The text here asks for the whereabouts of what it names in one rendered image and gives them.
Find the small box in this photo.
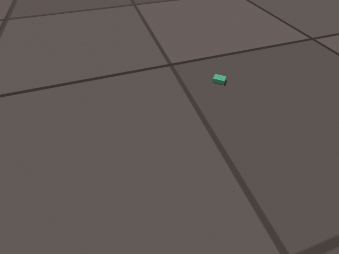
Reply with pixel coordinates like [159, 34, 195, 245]
[212, 74, 226, 85]

